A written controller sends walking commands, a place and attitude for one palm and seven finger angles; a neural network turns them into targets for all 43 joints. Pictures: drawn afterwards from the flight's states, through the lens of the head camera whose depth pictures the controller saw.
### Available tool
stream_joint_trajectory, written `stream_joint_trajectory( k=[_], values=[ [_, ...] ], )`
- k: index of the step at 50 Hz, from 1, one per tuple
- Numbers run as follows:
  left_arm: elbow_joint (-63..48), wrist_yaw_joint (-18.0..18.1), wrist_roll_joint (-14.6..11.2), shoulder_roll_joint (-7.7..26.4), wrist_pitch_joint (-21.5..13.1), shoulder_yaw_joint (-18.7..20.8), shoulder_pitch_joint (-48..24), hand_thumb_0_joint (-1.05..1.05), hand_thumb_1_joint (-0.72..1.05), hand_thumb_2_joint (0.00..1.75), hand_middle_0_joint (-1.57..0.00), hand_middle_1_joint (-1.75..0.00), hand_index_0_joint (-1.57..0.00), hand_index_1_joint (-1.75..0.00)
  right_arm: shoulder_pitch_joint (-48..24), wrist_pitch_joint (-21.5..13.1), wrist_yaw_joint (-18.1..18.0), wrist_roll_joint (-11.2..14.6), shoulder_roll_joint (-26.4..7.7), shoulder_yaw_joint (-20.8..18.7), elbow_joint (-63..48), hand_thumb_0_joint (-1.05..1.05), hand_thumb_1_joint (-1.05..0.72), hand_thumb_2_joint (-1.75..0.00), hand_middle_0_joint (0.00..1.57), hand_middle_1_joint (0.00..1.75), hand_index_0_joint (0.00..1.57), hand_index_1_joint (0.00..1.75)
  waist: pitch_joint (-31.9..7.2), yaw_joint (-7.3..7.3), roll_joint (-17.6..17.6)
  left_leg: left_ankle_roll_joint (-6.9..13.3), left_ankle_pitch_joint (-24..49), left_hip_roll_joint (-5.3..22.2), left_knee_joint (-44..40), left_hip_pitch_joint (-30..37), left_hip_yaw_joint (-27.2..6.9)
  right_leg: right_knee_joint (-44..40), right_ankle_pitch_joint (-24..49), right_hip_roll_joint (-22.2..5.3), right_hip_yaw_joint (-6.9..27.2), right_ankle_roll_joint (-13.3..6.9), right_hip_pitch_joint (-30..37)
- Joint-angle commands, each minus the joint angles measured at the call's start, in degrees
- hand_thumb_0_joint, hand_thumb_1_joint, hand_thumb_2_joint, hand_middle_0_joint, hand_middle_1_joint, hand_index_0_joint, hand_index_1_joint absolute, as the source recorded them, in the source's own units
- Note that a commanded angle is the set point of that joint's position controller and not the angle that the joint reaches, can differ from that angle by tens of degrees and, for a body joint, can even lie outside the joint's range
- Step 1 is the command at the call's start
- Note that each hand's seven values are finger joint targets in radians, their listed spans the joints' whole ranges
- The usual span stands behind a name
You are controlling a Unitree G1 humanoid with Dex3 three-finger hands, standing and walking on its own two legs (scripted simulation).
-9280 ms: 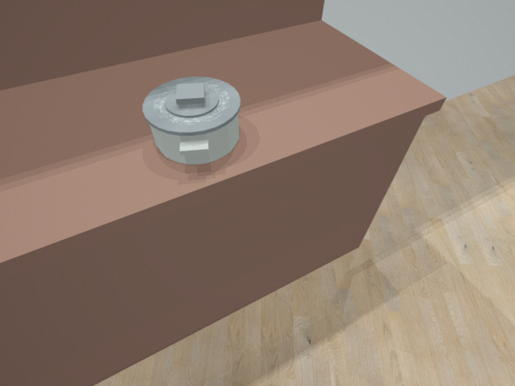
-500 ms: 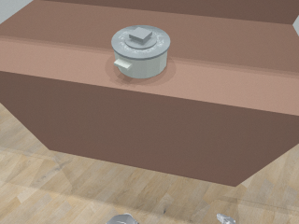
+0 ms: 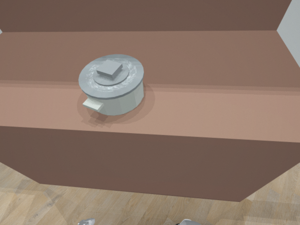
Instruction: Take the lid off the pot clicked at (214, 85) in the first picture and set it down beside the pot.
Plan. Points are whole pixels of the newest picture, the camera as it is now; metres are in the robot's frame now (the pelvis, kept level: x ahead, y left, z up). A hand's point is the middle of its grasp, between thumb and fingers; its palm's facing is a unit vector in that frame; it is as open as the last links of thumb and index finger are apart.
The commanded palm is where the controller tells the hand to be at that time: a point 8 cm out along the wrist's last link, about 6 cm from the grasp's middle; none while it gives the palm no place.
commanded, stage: come to a stop and stand still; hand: left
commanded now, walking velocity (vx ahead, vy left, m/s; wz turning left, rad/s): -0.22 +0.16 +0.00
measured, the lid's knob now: (109, 68) +0.50 +0.13 +0.14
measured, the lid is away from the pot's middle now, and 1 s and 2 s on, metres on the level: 0.00 0.00 0.00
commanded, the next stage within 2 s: look again from close up in 1.28 s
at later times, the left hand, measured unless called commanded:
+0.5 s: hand out of the picture -0.04 +0.28 -0.17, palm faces +0.03 -0.94 -0.33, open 7.4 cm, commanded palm none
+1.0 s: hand out of the picture -0.10 +0.30 -0.16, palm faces -0.07 -0.97 -0.24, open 7.3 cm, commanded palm none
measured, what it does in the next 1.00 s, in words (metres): walks backwards: left foot, then right foot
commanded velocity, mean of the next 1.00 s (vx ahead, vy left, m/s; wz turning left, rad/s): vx -0.01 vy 0.01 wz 0.00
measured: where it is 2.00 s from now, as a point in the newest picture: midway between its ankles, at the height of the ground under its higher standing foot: outside the picture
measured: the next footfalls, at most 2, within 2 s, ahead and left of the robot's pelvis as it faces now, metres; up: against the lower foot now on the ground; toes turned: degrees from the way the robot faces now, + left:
left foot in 0.30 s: -0.11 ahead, +0.22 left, +0.00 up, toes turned -4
right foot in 0.82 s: -0.05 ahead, +0.02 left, +0.00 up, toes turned -3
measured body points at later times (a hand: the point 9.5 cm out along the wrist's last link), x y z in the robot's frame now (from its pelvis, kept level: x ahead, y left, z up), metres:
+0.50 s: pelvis -0.08 +0.07 -0.03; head -0.11 +0.04 +0.42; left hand -0.04 +0.33 -0.15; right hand +0.03 -0.17 -0.17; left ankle -0.05 +0.19 -0.72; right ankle +0.07 -0.08 -0.73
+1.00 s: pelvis -0.17 +0.13 +0.00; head -0.18 +0.11 +0.45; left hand -0.10 +0.35 -0.14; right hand -0.22 -0.09 -0.17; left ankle -0.15 +0.23 -0.73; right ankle -0.09 +0.02 -0.73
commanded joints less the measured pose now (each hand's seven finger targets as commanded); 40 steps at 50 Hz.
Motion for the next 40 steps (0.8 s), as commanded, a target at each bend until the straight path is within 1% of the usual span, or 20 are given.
stream_joint_trajectory(
  k=[1, 10, 11, 12, 14, 15, 16, 18, 20, 22, 24, 26, 28, 29, 30, 31, 32, 33, 38, 40],
  values=[
    [-2.2, 2.2, 0.1, 12.7, 0.9, 4.2, 6.4, 0.00, 0.90, 0.90, -0.20, -0.30, -0.20, -0.30, 3.8, 0.7, 0.4, -0.2, -3.9, -1.7, -2.7, 0.00, -0.90, -0.90, 0.20, 0.30, 0.20, 0.30, -12.1, 2.77, -7.9, -1.0, 1.6, 1.3, 12.5, -7.5, -4.5, -10.6, 41.2, -17.5, 15.3, -11.4, 14.9],
    [-4.9, 1.4, 1.5, 14.6, 2.5, 5.2, 3.0, 0.00, 0.90, 0.90, -0.20, -0.30, -0.20, -0.30, 3.4, 1.0, 2.0, -0.8, -3.1, -1.8, -4.7, 0.00, -0.90, -0.90, 0.20, 0.30, 0.20, 0.30, -9.3, 2.91, -14.4, -0.6, 6.2, 0.5, -5.0, -1.2, -0.4, -18.8, -2.7, -12.8, 15.4, -6.6, 6.5],
    [-3.5, 2.9, 0.8, 18.7, 0.3, 2.7, 2.3, 0.00, 0.90, 0.90, -0.20, -0.30, -0.20, -0.30, 5.3, 0.0, 2.3, -1.7, -6.5, -0.8, -7.4, 0.00, -0.90, -0.90, 0.20, 0.30, 0.20, 0.30, -13.4, -1.26, -1.0, 2.2, 6.3, 0.3, -17.2, -1.0, -8.4, -4.3, 12.0, -15.7, 19.6, -8.0, 16.0],
    [-6.4, 2.9, 0.6, 15.6, 1.5, 3.1, 2.4, 0.00, 0.90, 0.90, -0.20, -0.30, -0.20, -0.30, 4.6, -1.1, 2.1, -1.3, -4.9, -2.0, -9.7, 0.00, -0.90, -0.90, 0.20, 0.30, 0.20, 0.30, -19.0, -1.99, 0.4, 1.0, 11.8, 0.9, -24.1, 4.1, -2.5, -0.2, 3.4, -13.7, 12.8, -4.3, 9.3],
    [-6.4, 1.8, -0.6, 10.8, 2.3, 1.1, 3.6, 0.00, 0.90, 0.90, -0.20, -0.30, -0.20, -0.30, -1.7, -2.0, 1.4, -2.5, -11.6, -2.3, -12.1, 0.00, -0.90, -0.90, 0.20, 0.30, 0.20, 0.30, -10.2, 0.53, 15.9, 5.5, 19.8, 9.2, -33.6, 1.7, -13.9, 9.5, -10.6, 1.2, 1.5, 3.3, -1.8],
    [-5.9, 1.3, -0.8, 9.9, 2.7, 1.3, 6.0, 0.00, 0.90, 0.90, -0.20, -0.30, -0.20, -0.30, -5.5, -1.8, 1.0, -2.4, -11.8, -2.7, -13.8, 0.00, -0.90, -0.90, 0.20, 0.30, 0.20, 0.30, -5.8, 2.76, 14.1, 7.3, 23.4, 10.1, -34.3, -2.9, -10.8, 13.1, -12.1, 2.8, 2.3, 3.2, -1.9],
    [-6.5, 0.7, -0.9, 9.5, 3.2, 1.5, 8.1, 0.00, 0.90, 0.90, -0.20, -0.30, -0.20, -0.30, -6.5, -1.8, 0.9, -2.7, -12.6, -2.6, -15.6, 0.00, -0.90, -0.90, 0.20, 0.30, 0.20, 0.30, -5.0, 4.78, 5.5, 8.1, 19.3, 11.7, -35.2, -8.6, -8.9, 14.7, -10.9, 2.5, 1.1, 3.6, 2.4],
    [-2.5, 0.6, -0.1, 9.5, 3.4, 1.2, 10.9, 0.00, 0.90, 0.90, -0.20, -0.30, -0.20, -0.30, -12.9, -1.1, 1.5, -1.8, -12.4, -2.2, -14.7, 0.00, -0.90, -0.90, 0.20, 0.30, 0.20, 0.30, 0.8, 5.91, 11.9, 6.5, 4.3, 8.5, -32.6, -18.9, -8.9, 11.7, -6.7, 2.0, 3.0, 3.4, 6.9],
    [-1.5, 0.6, 0.4, 10.4, 2.9, 0.9, 15.3, 0.00, 0.90, 0.90, -0.20, -0.30, -0.20, -0.30, -12.5, -0.4, 1.8, -1.3, -10.1, -1.1, -14.9, 0.00, -0.90, -0.90, 0.20, 0.30, 0.20, 0.30, 7.8, 6.80, 0.7, 4.3, -0.7, 4.2, -26.2, -21.8, -5.6, 2.9, -7.2, 1.4, 7.3, 2.4, 4.8],
    [-3.0, 0.8, 0.6, 13.3, 2.6, 1.3, 12.8, 0.00, 0.90, 0.90, -0.20, -0.30, -0.20, -0.30, -5.8, 1.3, 1.8, -1.2, -9.3, -1.2, -14.5, 0.00, -0.90, -0.90, 0.20, 0.30, 0.20, 0.30, 6.8, 3.24, -17.2, 2.8, -1.2, -1.3, -11.9, -12.3, -2.3, -13.0, -31.5, -4.9, 21.6, -2.0, -8.4],
    [-7.2, 1.9, 0.8, 17.6, 3.0, 2.9, 1.8, 0.00, 0.90, 0.90, -0.20, -0.30, -0.20, -0.30, 5.3, 2.4, 2.0, -1.4, -9.3, -2.6, -12.2, 0.00, -0.90, -0.90, 0.20, 0.30, 0.20, 0.30, -1.9, -2.87, -25.4, 2.2, 5.4, -3.0, 12.8, 6.7, -0.9, -27.5, -44.4, -13.8, 33.0, -5.9, -26.7],
    [-9.8, 2.8, 1.0, 16.7, 3.4, 3.5, -4.1, 0.00, 0.90, 0.90, -0.20, -0.30, -0.20, -0.30, 13.2, 1.9, 2.2, -1.5, -9.5, -2.9, -10.3, 0.00, -0.90, -0.90, 0.20, 0.30, 0.20, 0.30, -6.4, -6.96, -20.1, 3.3, 5.0, -0.8, 12.6, 14.2, -1.9, -22.9, -32.8, -11.5, 25.6, -4.3, -28.5],
    [-9.5, 3.0, 1.3, 14.9, 3.7, 2.8, -4.7, 0.00, 0.90, 0.90, -0.20, -0.30, -0.20, -0.30, 16.3, 0.7, 3.0, -1.6, -7.9, -2.1, -10.0, 0.00, -0.90, -0.90, 0.20, 0.30, 0.20, 0.30, -4.3, -8.42, -7.9, 5.1, 1.2, 1.6, -17.1, 15.4, -3.5, -5.2, -27.6, -5.7, 15.1, 1.0, -26.7],
    [-8.9, 2.7, 0.6, 10.1, 4.1, 1.5, -0.7, 0.00, 0.90, 0.90, -0.20, -0.30, -0.20, -0.30, 12.8, -0.4, 2.8, -2.8, -10.1, -2.0, -11.5, 0.00, -0.90, -0.90, 0.20, 0.30, 0.20, 0.30, -0.2, -6.22, 11.8, 7.7, -13.0, 9.1, -39.0, 6.1, -18.2, 17.8, -24.0, 4.4, 7.3, 3.5, -26.9],
    [-8.4, 2.9, 0.4, 8.8, 3.9, 1.6, 2.5, 0.00, 0.90, 0.90, -0.20, -0.30, -0.20, -0.30, 4.0, -1.0, 1.5, -2.9, -11.0, -2.1, -13.8, 0.00, -0.90, -0.90, 0.20, 0.30, 0.20, 0.30, 6.0, -1.28, 16.8, 8.1, -7.8, 14.3, -41.5, -6.0, -28.2, 28.3, -15.7, 6.7, 8.3, 5.0, -26.9],
    [-7.8, 2.3, -0.1, 9.2, 3.9, 1.6, 6.5, 0.00, 0.90, 0.90, -0.20, -0.30, -0.20, -0.30, -1.2, -1.6, 0.9, -2.9, -10.3, -1.6, -15.0, 0.00, -0.90, -0.90, 0.20, 0.30, 0.20, 0.30, 3.7, 2.93, 10.8, 9.7, 0.4, 14.7, -42.2, -9.3, -24.2, 30.9, -10.7, 5.3, 11.1, 4.1, -21.3],
    [-6.7, 1.1, -0.4, 9.0, 3.7, 2.3, 9.4, 0.00, 0.90, 0.90, -0.20, -0.30, -0.20, -0.30, -5.9, -1.6, 0.4, -2.9, -12.2, -2.1, -15.2, 0.00, -0.90, -0.90, 0.20, 0.30, 0.20, 0.30, -4.6, 5.78, 5.0, 9.2, 8.3, 11.2, -39.9, -13.6, -14.9, 35.0, -10.5, 6.3, 7.6, 4.4, -8.1],
    [-4.9, 0.9, 0.2, 9.5, 3.6, 2.4, 7.4, 0.00, 0.90, 0.90, -0.20, -0.30, -0.20, -0.30, -6.3, -2.5, 0.4, -2.4, -10.2, -1.1, -14.4, 0.00, -0.90, -0.90, 0.20, 0.30, 0.20, 0.30, -3.7, 4.12, 7.9, 10.0, 7.4, 11.1, -36.8, -13.5, -21.2, 33.8, -10.0, 4.3, 8.8, 3.9, -8.2],
    [-1.9, -0.2, -0.3, 8.1, 2.0, 1.6, 11.5, 0.00, 0.90, 0.90, -0.20, -0.30, -0.20, -0.30, -0.9, -2.5, 0.1, -2.0, -8.4, 0.4, -9.7, 0.00, -0.90, -0.90, 0.20, 0.30, 0.20, 0.30, 0.8, 4.55, 0.4, 8.6, 6.4, 10.1, -33.5, -11.0, -14.8, 1.6, -9.7, 3.3, 6.4, 2.4, 5.6],
    [-1.3, 0.5, -0.1, 10.0, 0.6, 1.4, 12.6, 0.00, 0.90, 0.90, -0.20, -0.30, -0.20, -0.30, 3.6, -2.4, 0.2, -1.1, -5.0, 1.0, -8.2, 0.00, -0.90, -0.90, 0.20, 0.30, 0.20, 0.30, 0.9, 2.35, -6.3, 4.6, 8.2, 3.0, -23.4, -12.1, -8.9, -12.0, -12.2, -4.8, 25.0, -2.7, 7.1]
  ],
)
